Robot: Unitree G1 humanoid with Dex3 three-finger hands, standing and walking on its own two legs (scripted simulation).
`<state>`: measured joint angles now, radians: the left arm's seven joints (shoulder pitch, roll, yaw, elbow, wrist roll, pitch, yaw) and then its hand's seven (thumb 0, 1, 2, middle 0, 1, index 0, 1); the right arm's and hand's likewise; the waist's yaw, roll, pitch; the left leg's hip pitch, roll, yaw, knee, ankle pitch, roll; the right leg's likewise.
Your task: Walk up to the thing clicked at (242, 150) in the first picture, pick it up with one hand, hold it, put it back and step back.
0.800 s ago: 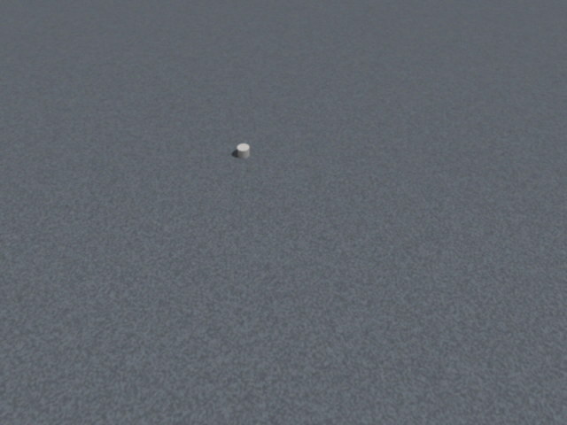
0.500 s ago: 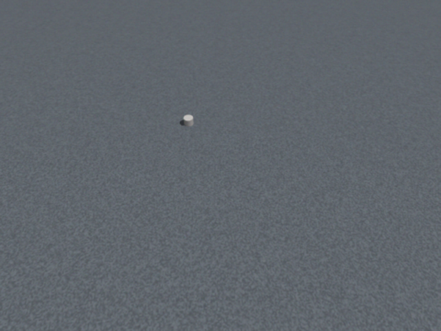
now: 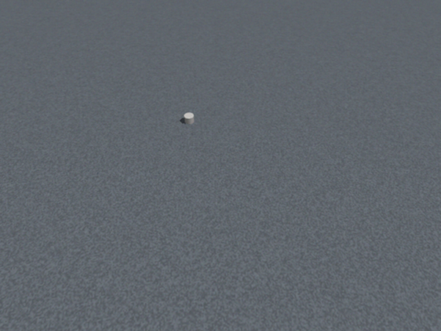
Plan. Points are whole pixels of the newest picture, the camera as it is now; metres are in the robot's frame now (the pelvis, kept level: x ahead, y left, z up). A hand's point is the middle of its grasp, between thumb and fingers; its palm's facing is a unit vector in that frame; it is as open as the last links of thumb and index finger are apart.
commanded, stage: stand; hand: left
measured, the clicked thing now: (189, 118) +1.57 +0.23 -0.76
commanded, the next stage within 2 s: walk up in 0.32 s
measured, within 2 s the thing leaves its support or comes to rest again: neither
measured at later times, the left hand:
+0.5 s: hand out of the picture +0.07 +0.29 -0.15, palm faces +0.05 -0.94 -0.34, open 7.3 cm
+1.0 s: hand (72, 254) +0.31 +0.35 -0.14, palm faces -0.09 -0.94 -0.33, open 7.3 cm
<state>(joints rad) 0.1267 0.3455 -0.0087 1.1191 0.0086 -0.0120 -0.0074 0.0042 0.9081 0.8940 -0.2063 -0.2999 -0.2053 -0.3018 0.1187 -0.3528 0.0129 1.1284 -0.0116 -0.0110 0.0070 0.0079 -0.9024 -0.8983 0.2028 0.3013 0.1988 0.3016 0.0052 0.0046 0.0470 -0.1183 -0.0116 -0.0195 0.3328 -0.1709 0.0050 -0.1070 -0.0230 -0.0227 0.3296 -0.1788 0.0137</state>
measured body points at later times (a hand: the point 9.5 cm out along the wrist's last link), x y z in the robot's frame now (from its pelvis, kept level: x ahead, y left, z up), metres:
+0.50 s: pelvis +0.02 +0.01 +0.00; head +0.03 +0.02 +0.45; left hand +0.06 +0.33 -0.13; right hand +0.11 -0.31 -0.12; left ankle +0.03 +0.12 -0.72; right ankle +0.00 -0.12 -0.75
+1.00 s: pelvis +0.21 +0.08 -0.01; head +0.21 +0.09 +0.44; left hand +0.31 +0.40 -0.12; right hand +0.21 -0.24 -0.12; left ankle +0.14 +0.18 -0.75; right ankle +0.37 -0.10 -0.70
